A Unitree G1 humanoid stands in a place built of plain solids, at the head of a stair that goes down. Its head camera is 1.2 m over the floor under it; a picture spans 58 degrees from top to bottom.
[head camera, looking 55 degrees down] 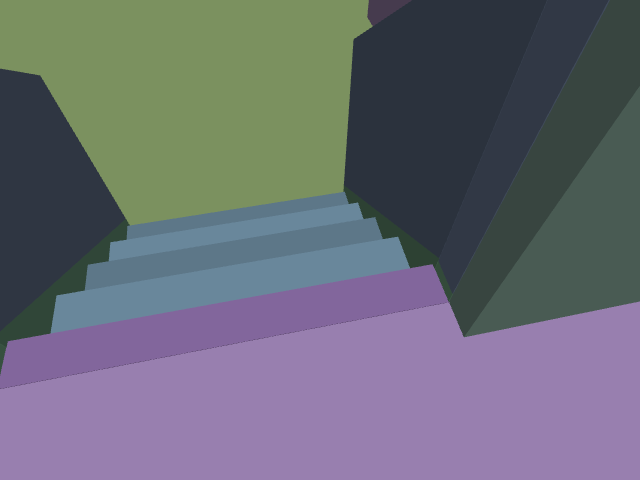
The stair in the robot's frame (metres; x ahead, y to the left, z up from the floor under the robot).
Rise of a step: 0.20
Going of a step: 0.26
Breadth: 1.30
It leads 12 degrees to the left of straight ahead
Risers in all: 5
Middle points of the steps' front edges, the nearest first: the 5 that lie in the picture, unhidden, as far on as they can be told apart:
0.61 0.27 0.00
0.87 0.32 -0.20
1.13 0.38 -0.41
1.39 0.43 -0.61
1.64 0.48 -0.81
